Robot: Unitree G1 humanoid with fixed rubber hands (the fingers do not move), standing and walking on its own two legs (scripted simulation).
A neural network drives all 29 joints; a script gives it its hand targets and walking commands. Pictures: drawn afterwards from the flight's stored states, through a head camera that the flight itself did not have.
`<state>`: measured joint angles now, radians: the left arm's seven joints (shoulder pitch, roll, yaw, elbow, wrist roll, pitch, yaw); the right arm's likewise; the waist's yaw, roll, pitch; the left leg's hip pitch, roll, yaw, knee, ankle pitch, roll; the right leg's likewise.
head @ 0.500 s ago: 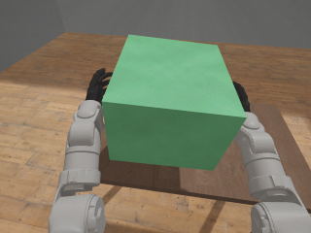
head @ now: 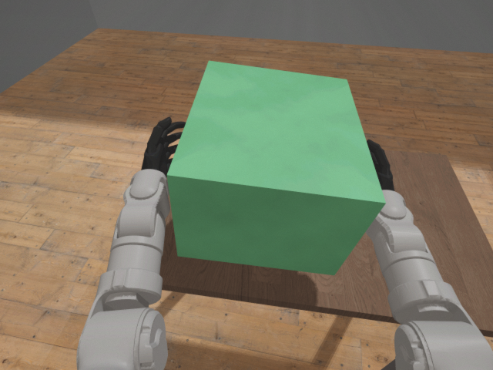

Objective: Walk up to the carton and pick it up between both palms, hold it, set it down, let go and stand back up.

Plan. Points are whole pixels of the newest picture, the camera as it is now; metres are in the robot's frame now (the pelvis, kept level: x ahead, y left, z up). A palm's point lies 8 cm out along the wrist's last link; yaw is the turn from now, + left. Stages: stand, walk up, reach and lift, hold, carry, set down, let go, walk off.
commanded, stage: set down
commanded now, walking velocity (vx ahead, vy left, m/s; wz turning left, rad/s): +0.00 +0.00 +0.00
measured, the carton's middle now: (267, 161) +0.46 +0.00 +0.11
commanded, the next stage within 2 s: none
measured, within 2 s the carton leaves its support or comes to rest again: neither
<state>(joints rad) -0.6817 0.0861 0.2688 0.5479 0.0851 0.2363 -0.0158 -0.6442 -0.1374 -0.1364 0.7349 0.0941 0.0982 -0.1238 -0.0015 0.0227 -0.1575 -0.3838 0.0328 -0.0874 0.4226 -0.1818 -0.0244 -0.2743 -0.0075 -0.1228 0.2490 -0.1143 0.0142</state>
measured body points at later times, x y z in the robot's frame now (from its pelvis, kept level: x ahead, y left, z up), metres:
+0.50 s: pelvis +0.01 +0.00 +0.00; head +0.02 +0.01 +0.45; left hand +0.43 +0.18 +0.12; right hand +0.41 -0.19 +0.10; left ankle +0.01 +0.13 -0.75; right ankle +0.00 -0.13 -0.75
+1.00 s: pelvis +0.02 +0.00 +0.00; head +0.04 +0.01 +0.45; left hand +0.44 +0.17 +0.09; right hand +0.43 -0.19 +0.07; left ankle +0.01 +0.13 -0.75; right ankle +0.00 -0.13 -0.75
